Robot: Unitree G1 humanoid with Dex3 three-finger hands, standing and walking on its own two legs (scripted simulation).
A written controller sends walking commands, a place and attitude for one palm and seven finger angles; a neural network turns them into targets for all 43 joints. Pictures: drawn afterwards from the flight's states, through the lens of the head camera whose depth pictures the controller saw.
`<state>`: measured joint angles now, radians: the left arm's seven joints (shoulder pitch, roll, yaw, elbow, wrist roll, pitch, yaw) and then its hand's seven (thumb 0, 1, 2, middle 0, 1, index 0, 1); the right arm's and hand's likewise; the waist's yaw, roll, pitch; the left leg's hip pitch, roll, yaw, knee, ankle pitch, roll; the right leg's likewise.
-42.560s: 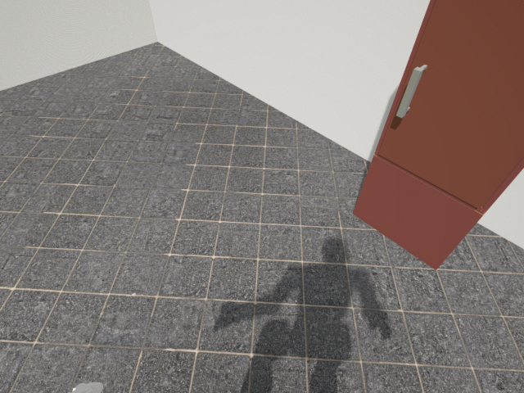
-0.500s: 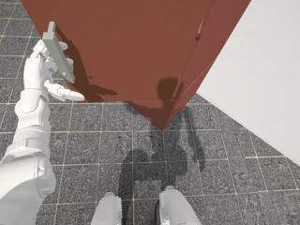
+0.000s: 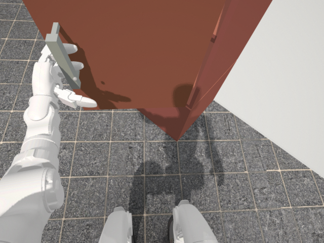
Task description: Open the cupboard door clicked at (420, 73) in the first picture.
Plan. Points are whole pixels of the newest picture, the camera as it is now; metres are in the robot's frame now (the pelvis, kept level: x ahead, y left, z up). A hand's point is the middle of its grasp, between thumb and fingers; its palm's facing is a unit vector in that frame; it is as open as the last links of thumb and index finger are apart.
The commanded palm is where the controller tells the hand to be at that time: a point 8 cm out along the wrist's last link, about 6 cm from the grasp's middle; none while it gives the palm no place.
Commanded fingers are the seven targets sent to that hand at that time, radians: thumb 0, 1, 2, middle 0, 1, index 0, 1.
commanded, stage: slide the fingers in behind the handle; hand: left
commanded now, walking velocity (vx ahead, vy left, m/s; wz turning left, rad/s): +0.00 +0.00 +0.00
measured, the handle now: (67, 59) +0.55 +0.21 +0.06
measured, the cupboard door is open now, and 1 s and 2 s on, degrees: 45 46 85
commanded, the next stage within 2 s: close the thumb around the handle in 0.18 s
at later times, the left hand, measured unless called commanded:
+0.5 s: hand (76, 77) +0.50 +0.18 +0.05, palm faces +0.01 -1.00 -0.03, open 12.7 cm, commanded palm +0.48 +0.22 +0.05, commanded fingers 0.00 0.17 0.59 -0.35 -1.27 -0.35 -1.27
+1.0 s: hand (74, 80) +0.49 +0.18 +0.05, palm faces +0.02 -1.00 -0.01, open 5.9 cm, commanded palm +0.47 +0.22 +0.05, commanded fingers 0.00 0.90 0.90 -0.40 -1.35 -0.40 -1.35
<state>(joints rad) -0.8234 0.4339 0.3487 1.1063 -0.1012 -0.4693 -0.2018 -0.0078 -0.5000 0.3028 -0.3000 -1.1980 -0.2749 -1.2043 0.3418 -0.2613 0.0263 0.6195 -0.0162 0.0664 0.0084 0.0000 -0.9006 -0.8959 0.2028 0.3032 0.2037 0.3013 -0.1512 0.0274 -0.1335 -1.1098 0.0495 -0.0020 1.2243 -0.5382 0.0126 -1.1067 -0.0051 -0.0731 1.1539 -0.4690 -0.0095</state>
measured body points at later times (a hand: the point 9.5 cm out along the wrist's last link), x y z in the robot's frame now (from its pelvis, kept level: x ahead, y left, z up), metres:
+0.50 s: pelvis +0.00 +0.01 +0.00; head +0.15 +0.02 +0.43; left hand +0.50 +0.23 +0.06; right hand +0.03 -0.26 -0.11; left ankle +0.02 +0.11 -0.63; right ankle +0.04 -0.12 -0.63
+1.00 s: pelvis +0.01 +0.01 +0.00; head +0.14 +0.03 +0.43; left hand +0.49 +0.24 +0.05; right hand +0.04 -0.26 -0.11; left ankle +0.02 +0.11 -0.63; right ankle +0.04 -0.12 -0.63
